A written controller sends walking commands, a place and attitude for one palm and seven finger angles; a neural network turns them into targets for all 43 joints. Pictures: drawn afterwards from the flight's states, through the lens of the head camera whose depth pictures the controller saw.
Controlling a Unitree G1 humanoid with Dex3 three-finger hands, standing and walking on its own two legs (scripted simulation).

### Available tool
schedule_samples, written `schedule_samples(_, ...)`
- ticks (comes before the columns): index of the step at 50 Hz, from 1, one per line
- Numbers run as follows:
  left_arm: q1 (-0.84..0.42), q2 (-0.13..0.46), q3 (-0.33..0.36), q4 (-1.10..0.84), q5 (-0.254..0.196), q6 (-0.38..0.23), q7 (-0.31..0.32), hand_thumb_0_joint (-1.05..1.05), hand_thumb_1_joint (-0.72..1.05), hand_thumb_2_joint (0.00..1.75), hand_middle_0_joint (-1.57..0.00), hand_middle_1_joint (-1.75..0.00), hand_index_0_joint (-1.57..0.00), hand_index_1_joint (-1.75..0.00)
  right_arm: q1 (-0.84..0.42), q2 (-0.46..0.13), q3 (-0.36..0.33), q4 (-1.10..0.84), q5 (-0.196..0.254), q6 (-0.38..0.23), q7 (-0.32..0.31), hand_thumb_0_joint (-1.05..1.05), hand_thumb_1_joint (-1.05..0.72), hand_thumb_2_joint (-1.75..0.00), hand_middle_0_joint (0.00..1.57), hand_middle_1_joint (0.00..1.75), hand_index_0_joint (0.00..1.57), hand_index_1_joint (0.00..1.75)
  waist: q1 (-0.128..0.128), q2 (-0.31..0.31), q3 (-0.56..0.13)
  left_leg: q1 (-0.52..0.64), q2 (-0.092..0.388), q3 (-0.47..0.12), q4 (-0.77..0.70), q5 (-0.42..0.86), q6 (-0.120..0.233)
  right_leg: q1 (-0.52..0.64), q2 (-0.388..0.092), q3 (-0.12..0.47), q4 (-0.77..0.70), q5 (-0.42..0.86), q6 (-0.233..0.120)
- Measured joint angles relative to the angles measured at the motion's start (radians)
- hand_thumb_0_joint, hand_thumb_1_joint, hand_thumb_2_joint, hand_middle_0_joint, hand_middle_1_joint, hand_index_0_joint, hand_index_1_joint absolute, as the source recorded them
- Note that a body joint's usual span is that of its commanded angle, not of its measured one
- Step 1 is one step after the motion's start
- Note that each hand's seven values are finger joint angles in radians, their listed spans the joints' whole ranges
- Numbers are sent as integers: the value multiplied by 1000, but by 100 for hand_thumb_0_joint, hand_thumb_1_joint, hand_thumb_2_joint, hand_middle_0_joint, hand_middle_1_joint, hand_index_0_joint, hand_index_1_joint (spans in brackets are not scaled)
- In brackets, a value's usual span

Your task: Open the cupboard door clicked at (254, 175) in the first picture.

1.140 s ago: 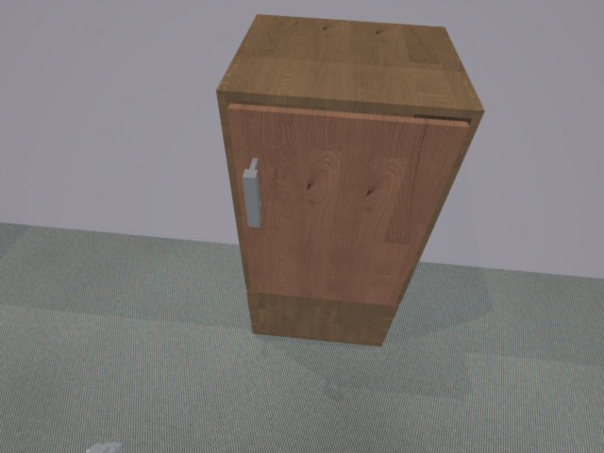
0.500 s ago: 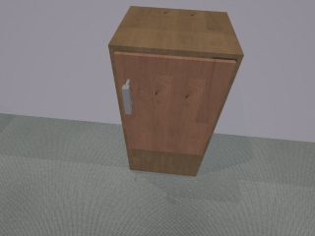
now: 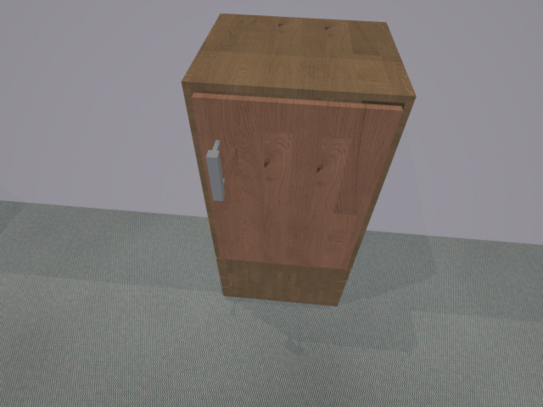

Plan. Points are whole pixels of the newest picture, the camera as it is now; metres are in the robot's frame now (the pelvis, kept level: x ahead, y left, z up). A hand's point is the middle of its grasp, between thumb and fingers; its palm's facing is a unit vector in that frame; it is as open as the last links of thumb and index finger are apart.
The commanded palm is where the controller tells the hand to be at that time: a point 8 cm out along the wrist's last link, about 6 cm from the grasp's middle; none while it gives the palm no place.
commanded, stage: look at it before walking up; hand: left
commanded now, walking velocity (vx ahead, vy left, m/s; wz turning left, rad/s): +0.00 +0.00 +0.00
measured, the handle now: (217, 170) +0.61 +0.16 -0.04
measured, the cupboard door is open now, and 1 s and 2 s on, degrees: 0 0 0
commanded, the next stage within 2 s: shuffle to correct the standing spot in 0.30 s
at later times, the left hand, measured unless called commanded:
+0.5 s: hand out of the picture +0.07 +0.23 -0.16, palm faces -0.02 -0.95 -0.31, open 7.3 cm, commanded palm none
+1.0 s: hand out of the picture +0.07 +0.18 -0.18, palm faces -0.01 -0.98 -0.20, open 7.3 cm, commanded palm none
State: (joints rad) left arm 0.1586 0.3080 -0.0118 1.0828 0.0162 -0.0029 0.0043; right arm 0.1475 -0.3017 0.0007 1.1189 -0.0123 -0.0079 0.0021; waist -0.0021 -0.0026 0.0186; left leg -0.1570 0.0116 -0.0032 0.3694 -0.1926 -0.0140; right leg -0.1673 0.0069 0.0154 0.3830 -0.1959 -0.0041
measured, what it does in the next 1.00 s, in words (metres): shifts its weight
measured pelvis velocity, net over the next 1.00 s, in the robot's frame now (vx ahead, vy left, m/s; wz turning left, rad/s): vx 0.07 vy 0.01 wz -0.04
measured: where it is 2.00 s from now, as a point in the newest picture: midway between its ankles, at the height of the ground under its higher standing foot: outside the picture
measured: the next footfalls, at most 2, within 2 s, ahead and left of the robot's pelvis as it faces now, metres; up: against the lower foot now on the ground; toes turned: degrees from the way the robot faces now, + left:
none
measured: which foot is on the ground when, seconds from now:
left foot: down 0.00-1.00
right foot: down 0.00-1.00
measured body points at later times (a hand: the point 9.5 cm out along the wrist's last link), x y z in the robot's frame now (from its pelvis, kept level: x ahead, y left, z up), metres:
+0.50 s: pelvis +0.01 +0.00 +0.00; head +0.02 +0.00 +0.45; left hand +0.07 +0.28 -0.14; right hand +0.08 -0.28 -0.14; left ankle +0.00 +0.13 -0.75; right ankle +0.01 -0.12 -0.75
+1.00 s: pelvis +0.07 +0.01 +0.00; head +0.11 +0.01 +0.45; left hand +0.07 +0.23 -0.16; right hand +0.06 -0.21 -0.15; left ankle +0.01 +0.13 -0.73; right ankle +0.02 -0.11 -0.72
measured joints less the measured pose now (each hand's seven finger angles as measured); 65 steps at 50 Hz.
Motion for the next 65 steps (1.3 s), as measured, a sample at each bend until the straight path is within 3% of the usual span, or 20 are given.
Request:
schedule_samples(23, 0, 4, 2, 9, -2, 0, 3, 1, 91, 90, -21, -30, -21, -30, -15, -6, 4, 1, -1, 0, -6, 1, -90, -90, 21, 30, 20, 30, 3, 0, -2, 25, 5, -1, -21, -7, -5, 25, 5, -1, -21, -6, -4)
schedule_samples(34, 129, -82, 7, 24, 5, 16, -8, 0, 91, 90, -20, -30, -20, -30, 109, 84, 9, 19, -9, 8, -2, 1, -90, -90, 20, 30, 20, 30, 10, -9, -39, 6, 14, 10, 117, -134, -1, 10, 14, 9, 98, -119, -7)
schedule_samples(40, 180, -132, 10, 49, -1, 10, 11, 1, 91, 90, -20, -30, -21, -30, 158, 140, 10, 41, 1, -1, -25, 1, -90, -90, 20, 30, 20, 30, 5, -22, -10, 18, 12, 16, 157, -190, 3, 19, 12, 15, 138, -175, -2)
schedule_samples(44, 169, -154, 11, 43, -8, 7, 30, 1, 91, 90, -21, -30, -21, -30, 147, 165, -1, 31, 11, 5, -45, 1, -90, -90, 20, 30, 20, 30, 1, -25, 22, 21, 9, 24, 150, -150, 4, 21, 7, 15, 132, -135, 1)
schedule_samples(49, 134, -157, 25, -2, -5, 18, 44, 1, 91, 90, -21, -30, -21, -30, 122, 174, -24, -11, 10, 3, -55, 1, -90, -90, 21, 30, 20, 30, 0, -18, 53, 26, 8, 50, 128, -57, 22, -22, -6, -12, 190, -34, 9)
schedule_samples(52, 113, -143, 37, -32, 1, 26, 41, 1, 91, 90, -21, -30, -21, -30, 121, 169, -36, -35, 5, -5, -54, 0, -90, -90, 21, 30, 20, 30, -6, -5, 50, 46, 12, 58, 86, -89, 38, -58, -10, -34, 232, -109, 13)
schedule_samples(54, 87, -127, 46, -50, 4, 29, 39, 1, 91, 90, -21, -30, -21, -30, 119, 168, -39, -43, 1, -8, -55, 0, -90, -90, 21, 30, 20, 30, -13, -5, 55, 52, 11, 55, 67, -145, 20, -81, -18, -40, 236, -154, 10)
schedule_samples(56, 56, -110, 56, -59, 6, 24, 38, 0, 91, 90, -20, -30, -20, -30, 110, 174, -38, -35, -1, -3, -54, 0, -90, -90, 21, 30, 20, 30, -8, -25, 72, 42, -4, 61, 101, -165, -3, -72, -37, -36, 190, -121, 3)
schedule_samples(57, 44, -114, 58, -57, 7, 18, 38, 0, 91, 90, -20, -30, -20, -30, 107, 168, -39, -29, 0, 2, -53, 0, -90, -90, 21, 30, 20, 30, -9, -6, 78, 35, 10, 52, 126, -171, -9, -61, -24, -48, 182, -122, -6)
schedule_samples(59, 39, -120, 51, -61, 7, 3, 36, 0, 91, 90, -20, -30, -20, -30, 113, 158, -42, -22, 6, 13, -48, 0, -90, -90, 20, 30, 20, 30, -17, 20, 61, 7, 26, 38, 175, -160, -7, -52, -10, -66, 167, -123, -20)
schedule_samples(62, 38, -124, 38, -65, 10, -7, 37, 0, 91, 90, -20, -30, -20, -30, 111, 150, -46, -14, 9, 33, -44, 0, -90, -90, 20, 30, 20, 30, -18, 21, 36, -41, 28, 28, 273, -270, 3, -38, -10, -82, 141, -112, -35)
schedule_samples(65, 34, -127, 31, -63, 8, -5, 32, 0, 91, 90, -20, -30, -20, -30, 98, 137, -46, -12, 9, 28, -41, 1, -91, -90, 20, 30, 20, 30, -12, 16, 32, -51, 41, 26, 250, -233, 7, -29, -4, -89, 127, -95, -38)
